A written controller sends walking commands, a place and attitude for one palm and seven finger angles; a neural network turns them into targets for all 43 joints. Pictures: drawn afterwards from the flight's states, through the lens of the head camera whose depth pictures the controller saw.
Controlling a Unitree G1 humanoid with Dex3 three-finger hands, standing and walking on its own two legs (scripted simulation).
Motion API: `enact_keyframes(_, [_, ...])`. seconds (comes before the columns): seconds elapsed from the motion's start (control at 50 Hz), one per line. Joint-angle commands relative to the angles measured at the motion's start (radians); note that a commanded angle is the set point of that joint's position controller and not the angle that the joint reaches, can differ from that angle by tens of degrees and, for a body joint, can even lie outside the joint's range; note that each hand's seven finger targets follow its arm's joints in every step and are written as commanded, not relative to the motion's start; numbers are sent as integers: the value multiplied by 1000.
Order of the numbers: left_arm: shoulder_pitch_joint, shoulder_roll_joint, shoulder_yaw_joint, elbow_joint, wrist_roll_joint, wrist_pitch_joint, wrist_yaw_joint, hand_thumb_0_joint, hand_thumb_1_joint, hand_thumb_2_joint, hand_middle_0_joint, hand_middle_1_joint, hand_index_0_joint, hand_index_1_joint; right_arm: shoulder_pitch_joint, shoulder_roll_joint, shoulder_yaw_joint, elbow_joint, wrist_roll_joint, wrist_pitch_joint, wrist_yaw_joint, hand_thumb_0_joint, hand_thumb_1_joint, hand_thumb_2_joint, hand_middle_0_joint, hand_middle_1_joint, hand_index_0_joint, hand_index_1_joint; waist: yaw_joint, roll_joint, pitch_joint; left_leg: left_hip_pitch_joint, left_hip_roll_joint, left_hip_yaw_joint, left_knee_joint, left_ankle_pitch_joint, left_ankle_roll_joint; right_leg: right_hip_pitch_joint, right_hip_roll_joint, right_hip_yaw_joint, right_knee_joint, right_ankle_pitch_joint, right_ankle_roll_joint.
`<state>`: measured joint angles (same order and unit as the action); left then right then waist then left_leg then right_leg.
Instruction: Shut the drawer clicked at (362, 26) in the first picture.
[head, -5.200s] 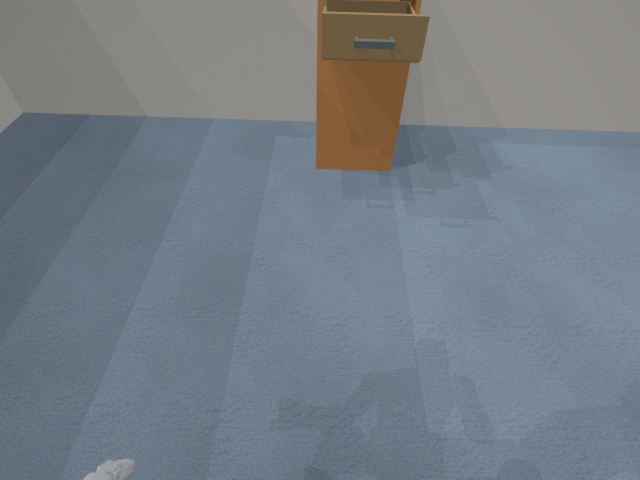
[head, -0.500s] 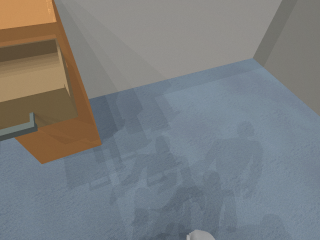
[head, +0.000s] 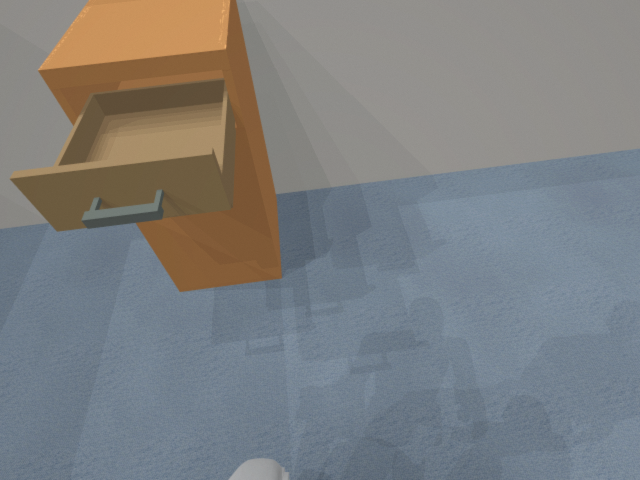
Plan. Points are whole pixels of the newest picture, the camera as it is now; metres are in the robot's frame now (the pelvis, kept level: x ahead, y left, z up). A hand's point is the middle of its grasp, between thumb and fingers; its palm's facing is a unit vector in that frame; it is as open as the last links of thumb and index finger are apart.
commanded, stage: turn to face it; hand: left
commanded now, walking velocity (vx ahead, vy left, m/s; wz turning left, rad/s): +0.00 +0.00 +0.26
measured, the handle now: (126, 207) +0.55 +0.39 -0.01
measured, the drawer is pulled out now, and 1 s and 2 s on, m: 0.30 0.30 0.30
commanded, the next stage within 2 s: take the last steps up to it in 0.04 s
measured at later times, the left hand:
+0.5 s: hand out of the picture +0.03 +0.25 -0.17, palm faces +0.14 -0.97 -0.20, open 7.3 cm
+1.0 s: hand out of the picture +0.10 +0.20 -0.16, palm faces +0.22 -0.96 -0.19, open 7.2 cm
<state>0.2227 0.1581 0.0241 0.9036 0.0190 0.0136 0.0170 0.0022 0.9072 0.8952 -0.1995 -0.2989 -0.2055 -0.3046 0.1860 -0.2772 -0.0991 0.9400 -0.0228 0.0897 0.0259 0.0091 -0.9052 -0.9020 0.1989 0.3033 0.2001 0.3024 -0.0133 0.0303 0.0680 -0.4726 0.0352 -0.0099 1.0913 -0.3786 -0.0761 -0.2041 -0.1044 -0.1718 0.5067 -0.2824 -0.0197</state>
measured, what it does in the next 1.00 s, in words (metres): walks ahead: left foot, then right foot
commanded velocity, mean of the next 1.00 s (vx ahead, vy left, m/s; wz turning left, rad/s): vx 0.26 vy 0.03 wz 0.09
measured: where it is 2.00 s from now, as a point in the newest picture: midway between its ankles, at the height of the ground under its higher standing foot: (295, 467)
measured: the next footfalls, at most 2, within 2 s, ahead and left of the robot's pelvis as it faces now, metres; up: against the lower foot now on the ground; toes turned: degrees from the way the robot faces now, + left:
left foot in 0.20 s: -0.01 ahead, +0.15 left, +0.00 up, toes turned +8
right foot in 0.68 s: +0.18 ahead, -0.06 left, +0.00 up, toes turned -1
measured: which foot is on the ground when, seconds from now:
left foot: up 0.00-0.18, down 0.20-0.68, up 0.70-1.00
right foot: down 0.00-0.20, up 0.22-0.66, down 0.68-1.00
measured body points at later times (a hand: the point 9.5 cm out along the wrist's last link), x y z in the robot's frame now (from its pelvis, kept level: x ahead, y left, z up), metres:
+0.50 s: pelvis +0.02 +0.05 +0.00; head +0.02 +0.07 +0.45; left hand +0.02 +0.31 -0.15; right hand +0.06 -0.18 -0.14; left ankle -0.05 +0.14 -0.74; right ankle +0.06 -0.09 -0.68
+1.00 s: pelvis +0.15 +0.04 +0.00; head +0.15 +0.02 +0.45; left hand +0.09 +0.25 -0.15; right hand +0.21 -0.19 -0.16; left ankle +0.20 +0.20 -0.68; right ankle +0.14 -0.06 -0.74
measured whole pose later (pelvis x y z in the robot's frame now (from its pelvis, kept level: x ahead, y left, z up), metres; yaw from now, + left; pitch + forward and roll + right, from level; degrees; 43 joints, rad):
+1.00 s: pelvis +0.15 +0.04 +0.00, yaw +9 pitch -2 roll +0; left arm 0.36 0.13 0.03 1.10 0.02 -0.06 0.01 -0.01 0.93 0.90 -0.20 -0.30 -0.20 -0.30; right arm 0.25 -0.19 -0.07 1.06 -0.03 0.01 0.02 0.01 -0.91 -0.90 0.20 0.30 0.20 0.30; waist 0.00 0.04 0.02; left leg -0.54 0.13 0.05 0.94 -0.17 -0.03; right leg -0.06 -0.02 -0.18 0.33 -0.23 -0.03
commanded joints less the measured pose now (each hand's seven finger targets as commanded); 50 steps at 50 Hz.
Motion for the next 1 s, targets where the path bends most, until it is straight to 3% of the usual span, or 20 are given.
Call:
enact_keyframes(0.0, [92, 243, 67, -30, 13, -22, 17, 0, 900, 900, -200, -300, -200, -300, -119, -21, 16, -90, 8, -33, -4, 0, -900, -900, 200, 300, 200, 300, 68, -208, -56, -20, -9, 50, -186, -78, -1, 129, -238, 183, -150, 446, -117])
enact_keyframes(0.08, [92, 264, 75, -2, 16, -18, 16, 0, 900, 900, -200, -300, -200, -300, -95, -12, 31, -76, 19, -48, -12, 0, -900, -900, 200, 300, 200, 300, 67, -252, -113, 108, -28, 85, -375, -88, 21, 149, -245, 170, -87, 570, -117])
enact_keyframes(0.14, [59, 248, 71, 16, -1, -12, 14, 0, 900, 900, -200, -300, -200, -300, 3, -28, 34, -37, 15, -66, -18, 0, -900, -900, 200, 300, 200, 300, 9, -213, -155, 338, -25, 94, -685, 159, 43, 63, -195, 107, 10, 439, -30])
enact_keyframes(0.16, [64, 208, 63, 7, -12, -8, 10, 0, 900, 900, -200, -300, -200, -300, 38, -89, 24, -27, 8, -79, -21, 0, -900, -900, 200, 300, 200, 300, -8, -52, -192, 482, 78, -14, -754, 250, 80, -59, -137, 55, 121, 236, 22])
enact_keyframes(0.18, [45, 146, 48, -23, -11, -5, 0, 0, 900, 900, -200, -300, -200, -300, 83, -181, 4, -26, -1, -81, -23, 0, -900, -900, 200, 300, 200, 300, -35, 226, -182, 575, 299, -291, -782, 372, 176, -305, -15, 0, 301, -224, 78])
enact_keyframes(0.2, [-25, 146, 40, -44, 2, 1, 0, 0, 900, 900, -200, -300, -200, -300, 120, -210, 0, -10, -5, -70, -27, 0, -900, -900, 200, 300, 200, 300, -63, 228, -129, 510, 372, -357, -818, 327, 278, -378, 6, 60, 444, -363, 70])
enact_keyframes(0.22, [-52, 159, 43, -37, 8, 4, -4, 0, 900, 900, -200, -300, -200, -300, 108, -173, 10, 1, -7, -76, -35, 0, -900, -900, 200, 300, 200, 300, -58, 168, -73, 474, 343, -322, -850, 224, 293, -415, -12, 105, 522, -303, 62])
enact_keyframes(0.24, [-58, 156, 47, -15, 11, 6, -9, 0, 900, 900, -200, -300, -200, -300, 82, -133, 21, 3, -5, -84, -43, 0, -900, -900, 200, 300, 200, 300, -43, 223, -26, 430, 285, -280, -867, 179, 268, -429, -17, 129, 560, -235, 62])
enact_keyframes(0.32, [8, 147, 40, 42, 9, -10, -33, 0, 900, 900, -200, -300, -200, -300, 70, -69, 42, 3, 5, -114, -48, 0, -900, -900, 200, 300, 200, 300, 0, 111, 1, 409, 191, -172, -881, 221, 246, -398, -6, 123, 584, -70, 64])
enact_keyframes(0.44, [-55, 116, 27, 31, 7, -18, -31, 0, 900, 900, -200, -300, -200, -300, 184, -52, 38, 60, 4, -134, -50, 0, -900, -900, 200, 300, 200, 300, -18, 72, 34, 441, 210, -170, -903, 266, 284, -392, -15, 116, 407, -48, 71])
enact_keyframes(0.56, [-108, 89, 26, 14, 3, -32, -36, 0, 900, 900, -200, -300, -200, -300, 215, -54, 38, 103, -5, -136, -50, 0, -900, -900, 200, 300, 200, 300, -20, 106, 70, 378, 212, -155, -864, 278, 272, -253, 23, 75, 180, -52, 49])
enact_keyframes(0.6, [-42, 91, 34, 39, 4, -42, -36, 0, 900, 900, -200, -300, -200, -300, 207, -44, 41, 115, -4, -136, -51, 0, -900, -900, 200, 300, 200, 300, 18, 73, 46, 316, 186, -120, -781, 286, 238, -90, 53, 56, 64, 14, 36])
enact_keyframes(0.62, [58, 112, 44, 72, 6, -51, -34, 0, 900, 900, -200, -300, -200, -300, 198, -34, 44, 118, 1, -138, -51, 0, -900, -900, 200, 300, 200, 300, 65, 23, -2, 259, 141, -78, -652, 291, 209, 72, 57, 65, -25, 58, 26])
enact_keyframes(0.64, [190, 179, 59, 114, 12, -68, -26, 0, 900, 900, -200, -300, -200, -300, 206, -1, 49, 114, 12, -147, -44, 0, -900, -900, 200, 300, 200, 300, 119, -122, -92, 128, 68, -5, -415, 229, 163, 298, -71, 227, -95, 2, -19])
enact_keyframes(0.66, [312, 279, 84, 147, 12, -76, -16, 0, 900, 900, -200, -300, -200, -300, 220, 48, 56, 81, 17, -154, -38, 0, -900, -900, 200, 300, 200, 300, 141, -375, -172, -95, -57, 88, -130, -137, 114, 474, -336, 599, -215, 47, -123])
enact_keyframes(0.68, [331, 274, 76, 153, -5, -68, -7, 0, 900, 900, -200, -300, -200, -300, 167, -9, 45, 63, 10, -144, -38, 0, -900, -900, 200, 300, 200, 300, 146, -260, -138, -130, -23, 11, 31, -198, 116, 397, -385, 640, -275, 75, -165])
enact_keyframes(0.74, [137, 163, 52, 112, -5, -74, -1, 0, 900, 900, -200, -300, -200, -300, 123, 25, 35, 89, 3, -128, -24, 0, -900, -900, 200, 300, 200, 300, 70, -116, 38, -130, 70, -22, 121, 20, 109, 83, -292, 470, -340, -146, -136])
enact_keyframes(0.8, [105, 94, 31, 117, -2, -86, 1, 0, 900, 900, -200, -300, -200, -300, 191, 84, 40, 124, -3, -101, -16, 0, -900, -900, 200, 300, 200, 300, 7, -115, 77, -65, 85, 14, 48, 135, 75, -42, -201, 240, -371, 16, -84])
enact_keyframes(0.86, [128, 90, 28, 128, 0, -93, 0, 0, 900, 900, -200, -300, -200, -300, 174, 84, 36, 111, -4, -89, -9, 0, -900, -900, 200, 300, 200, 300, -1, -157, 73, -71, 94, 44, -36, 195, 50, -43, -172, 176, -389, 67, -86])
enact_keyframes(0.98, [203, 131, 35, 172, 5, -103, 0, 0, 900, 900, -200, -300, -200, -300, 9, 79, 37, 52, 1, -104, 9, 0, -900, -900, 200, 300, 200, 300, 38, -140, 58, -106, 97, 85, -281, 215, 37, 86, -188, 164, -352, 184, -112])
